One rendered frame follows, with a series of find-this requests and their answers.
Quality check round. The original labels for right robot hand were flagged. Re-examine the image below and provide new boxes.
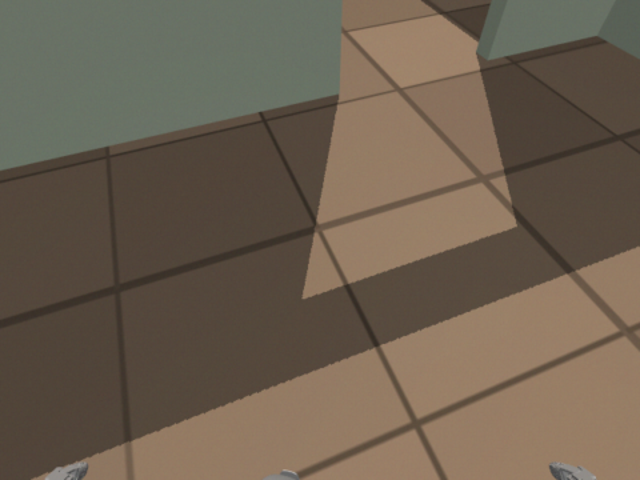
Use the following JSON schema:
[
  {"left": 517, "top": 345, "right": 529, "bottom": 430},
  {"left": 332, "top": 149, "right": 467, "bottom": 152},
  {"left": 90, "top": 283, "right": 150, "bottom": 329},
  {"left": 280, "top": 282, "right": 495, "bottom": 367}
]
[{"left": 549, "top": 462, "right": 596, "bottom": 480}]

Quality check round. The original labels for left robot hand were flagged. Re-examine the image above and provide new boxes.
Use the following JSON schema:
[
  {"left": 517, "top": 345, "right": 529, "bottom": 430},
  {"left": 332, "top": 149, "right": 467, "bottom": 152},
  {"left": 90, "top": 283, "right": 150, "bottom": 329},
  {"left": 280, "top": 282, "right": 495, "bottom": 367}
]
[{"left": 45, "top": 462, "right": 88, "bottom": 480}]

